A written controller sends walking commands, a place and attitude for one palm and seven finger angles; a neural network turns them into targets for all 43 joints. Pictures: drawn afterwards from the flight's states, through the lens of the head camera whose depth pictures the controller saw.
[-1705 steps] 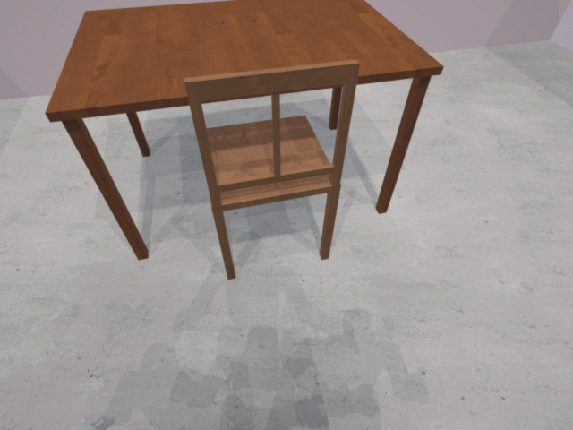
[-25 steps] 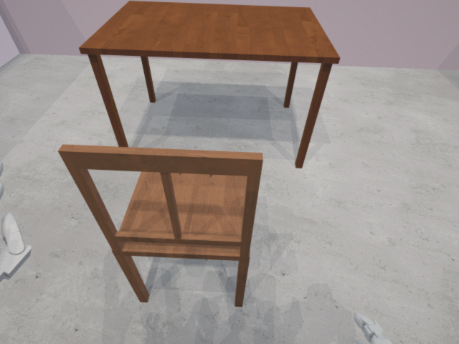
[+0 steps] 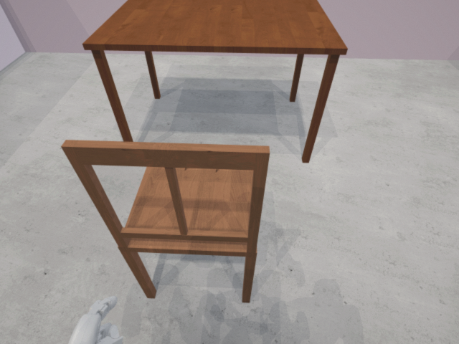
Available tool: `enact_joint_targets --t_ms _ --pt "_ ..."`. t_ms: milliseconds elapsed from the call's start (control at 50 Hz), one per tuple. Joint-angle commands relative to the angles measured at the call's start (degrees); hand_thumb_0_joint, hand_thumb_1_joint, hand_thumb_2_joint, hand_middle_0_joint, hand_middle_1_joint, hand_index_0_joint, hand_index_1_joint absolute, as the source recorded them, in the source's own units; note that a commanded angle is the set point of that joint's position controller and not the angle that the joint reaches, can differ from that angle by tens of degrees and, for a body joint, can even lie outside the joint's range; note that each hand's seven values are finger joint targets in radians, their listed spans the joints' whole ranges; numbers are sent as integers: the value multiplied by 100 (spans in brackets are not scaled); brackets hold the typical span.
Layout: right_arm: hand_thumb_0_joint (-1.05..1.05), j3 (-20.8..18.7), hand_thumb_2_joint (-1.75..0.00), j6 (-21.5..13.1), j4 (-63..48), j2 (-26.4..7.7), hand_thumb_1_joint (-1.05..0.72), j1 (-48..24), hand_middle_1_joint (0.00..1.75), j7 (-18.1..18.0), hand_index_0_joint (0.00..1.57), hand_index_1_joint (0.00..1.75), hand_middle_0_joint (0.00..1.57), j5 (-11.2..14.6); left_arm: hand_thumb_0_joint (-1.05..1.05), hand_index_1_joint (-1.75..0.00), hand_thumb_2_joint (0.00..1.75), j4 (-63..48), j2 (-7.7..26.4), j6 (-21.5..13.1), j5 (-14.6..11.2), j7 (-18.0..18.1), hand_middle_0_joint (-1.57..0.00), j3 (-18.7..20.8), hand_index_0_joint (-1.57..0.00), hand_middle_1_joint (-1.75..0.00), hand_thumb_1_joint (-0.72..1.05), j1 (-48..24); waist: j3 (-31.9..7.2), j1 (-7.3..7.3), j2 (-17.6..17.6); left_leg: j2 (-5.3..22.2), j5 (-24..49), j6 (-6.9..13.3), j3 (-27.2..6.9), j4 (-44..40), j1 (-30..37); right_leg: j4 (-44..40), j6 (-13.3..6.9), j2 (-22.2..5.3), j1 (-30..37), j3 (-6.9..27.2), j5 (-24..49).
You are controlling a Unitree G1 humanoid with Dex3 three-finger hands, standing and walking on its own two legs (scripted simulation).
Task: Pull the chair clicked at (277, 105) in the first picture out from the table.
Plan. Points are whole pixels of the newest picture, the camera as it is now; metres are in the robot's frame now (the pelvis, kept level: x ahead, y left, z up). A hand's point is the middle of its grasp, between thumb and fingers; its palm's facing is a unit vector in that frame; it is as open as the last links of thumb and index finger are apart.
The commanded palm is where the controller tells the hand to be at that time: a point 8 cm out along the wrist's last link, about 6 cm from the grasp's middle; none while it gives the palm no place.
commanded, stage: let the arm hang, fingers relaxed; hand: left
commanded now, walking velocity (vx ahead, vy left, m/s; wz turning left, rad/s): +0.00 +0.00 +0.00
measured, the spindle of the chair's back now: (177, 203) +0.47 +0.15 -0.09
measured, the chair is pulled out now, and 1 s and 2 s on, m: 0.68 0.68 0.68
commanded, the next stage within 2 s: look to check the result in 0.90 s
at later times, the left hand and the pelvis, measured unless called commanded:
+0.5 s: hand out of the picture -0.04 +0.16 -0.15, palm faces +0.02 -0.98 -0.20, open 7.3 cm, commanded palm none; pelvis +0.03 -0.01 +0.02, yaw -1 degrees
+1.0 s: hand out of the picture +0.03 +0.14 -0.16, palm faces +0.01 -0.98 -0.18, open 7.3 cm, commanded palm none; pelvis +0.04 -0.02 +0.02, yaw -1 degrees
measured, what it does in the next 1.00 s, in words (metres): stands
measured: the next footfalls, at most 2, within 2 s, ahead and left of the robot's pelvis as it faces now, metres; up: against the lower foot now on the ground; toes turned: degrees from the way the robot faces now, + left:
none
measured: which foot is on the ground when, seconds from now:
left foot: down 0.00-1.00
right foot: down 0.00-1.00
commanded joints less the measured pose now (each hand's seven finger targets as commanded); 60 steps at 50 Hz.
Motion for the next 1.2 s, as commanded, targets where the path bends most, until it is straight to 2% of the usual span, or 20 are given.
enact_joint_targets --t_ms 0,20,40,80,120,160,200,360,460,480,560,580,700,800,840,880,960,980,1160,1180 --pt "0 -101 -90 -58 -15 -440 -90 606 30 -5 20 30 20 -50 0 -30 90 532 629 -215 -21 -52 -20 -157 -20 -30 90 -105 474 -57 7 462 -314 222 -766 -981 514 -921 -478 -476 -1068 629 -881" --pt "0 -59 -90 -113 65 -492 -90 514 30 -30 20 30 20 -55 0 -30 90 876 569 -224 -65 -47 -20 -189 -20 -30 90 274 440 130 806 682 -796 341 -1277 -1826 -3 -627 -242 -138 -369 422 -589" --pt "0 -62 -90 -150 145 -547 -90 404 30 -65 20 30 20 -40 0 -30 90 1245 538 -246 -82 -35 -20 -203 -20 -30 90 634 353 327 1266 768 -1118 441 -1527 -2280 -263 -545 -175 -26 195 362 -300" --pt "0 -86 -90 -188 301 -421 -90 404 30 -140 20 30 20 -15 0 -30 90 1713 338 -292 -55 -24 -20 -156 -20 -30 90 924 248 455 1237 697 -830 472 -1352 -2308 -131 -825 -228 -44 574 367 159" --pt "0 -73 -90 -197 503 -277 -90 618 30 -160 20 30 20 25 0 -30 90 2059 319 -343 -100 -20 -20 -228 -20 -30 90 1025 -192 394 1139 590 -545 382 -1036 -2125 399 -1081 -255 -159 722 421 456" --pt "0 -60 -90 -201 683 -150 -90 885 30 -180 20 30 20 53 0 -30 90 2288 257 -397 -130 -19 -20 -283 -20 -30 90 1011 -356 295 694 543 -64 327 -805 -1910 768 -1282 -285 -273 745 450 695" --pt "0 -66 -90 -185 818 -99 -90 1028 30 -200 20 30 20 70 0 -30 90 2449 176 -413 -138 -12 -20 -327 -20 -30 90 1000 -192 245 179 535 172 315 -702 -1771 940 -1440 -297 -331 575 465 764" --pt "0 -61 -90 -113 1248 97 -90 1255 30 -208 20 30 20 84 0 -30 90 2917 -42 -420 -144 73 -20 -420 -20 -30 90 1216 352 149 -452 452 -160 272 -475 -1612 1003 -1662 -350 -425 53 578 306" --pt "0 -47 -90 -110 1378 182 -90 1207 30 -202 20 30 20 78 0 -30 90 3013 -116 -422 -139 107 -20 -441 -20 -30 90 1255 547 148 -519 433 -252 262 -411 -1636 1008 -1682 -349 -422 -117 640 136" --pt "0 -49 -90 -100 1402 208 -90 1142 30 -202 20 30 20 84 0 -30 90 3027 -104 -420 -134 105 -20 -454 -20 -30 90 1244 793 177 -385 415 -296 260 -361 -1663 913 -1747 -358 -399 -208 648 96" --pt "0 -38 -90 -101 1449 267 -90 1173 30 -198 20 30 20 69 0 -30 90 3005 -142 -436 -137 121 -20 -438 -20 -30 90 1133 729 143 -632 377 -141 224 -303 -1557 999 -1749 -373 -454 -215 694 57" --pt "0 -48 -90 -98 1471 293 -90 1135 30 -199 20 30 20 72 0 -30 90 2999 -138 -430 -135 115 -20 -449 -20 -30 90 1116 886 165 -442 371 -153 229 -295 -1602 969 -1786 -381 -420 -301 696 25" --pt "0 -31 -90 -129 1455 350 -90 1115 30 -211 20 30 20 56 0 -30 90 2925 -168 -443 -137 117 -20 -400 -20 -30 90 988 795 176 -153 378 49 207 -295 -1615 904 -1725 -373 -417 -57 698 343" --pt "0 -36 -90 -119 1461 361 -90 1121 30 -227 20 30 20 60 0 -30 90 2919 -179 -441 -149 107 -20 -390 -20 -30 90 935 801 180 -174 390 124 205 -293 -1581 907 -1753 -381 -410 15 704 454" --pt "0 -32 -90 -141 1472 334 -90 1160 30 -235 20 30 20 56 0 -30 90 2895 -191 -451 -162 106 -20 -378 -20 -30 90 919 466 178 -275 414 348 209 -296 -1546 1105 -1686 -380 -421 174 684 642" --pt "0 -34 -90 -147 1491 354 -90 1149 30 -243 20 30 20 70 0 -30 90 2872 -192 -448 -163 99 -20 -377 -20 -30 90 888 586 188 -168 417 434 227 -290 -1567 1029 -1721 -379 -398 216 663 736" --pt "0 -24 -90 -171 1516 320 -90 1210 30 -252 20 30 20 70 0 -30 90 2859 -186 -467 -172 107 -20 -367 -20 -30 90 900 251 172 -379 449 731 226 -297 -1498 1238 -1646 -364 -427 384 656 970" --pt "0 -27 -90 -163 1534 345 -90 1135 30 -256 20 30 20 80 0 -30 90 2871 -200 -456 -168 106 -20 -377 -20 -30 90 871 524 187 -271 443 716 237 -290 -1536 1140 -1706 -370 -405 293 649 976" --pt "0 -34 -90 -133 1561 337 -90 1159 30 -243 20 30 20 73 0 -30 90 2892 -192 -456 -164 111 -20 -381 -20 -30 90 899 546 153 -395 422 319 208 -292 -1559 1162 -1782 -374 -416 192 690 601" --pt "0 -36 -90 -124 1560 361 -90 1112 30 -242 20 30 20 83 0 -30 90 2903 -187 -453 -158 106 -20 -392 -20 -30 90 879 750 166 -313 416 282 208 -274 -1581 1081 -1836 -383 -393 116 682 572"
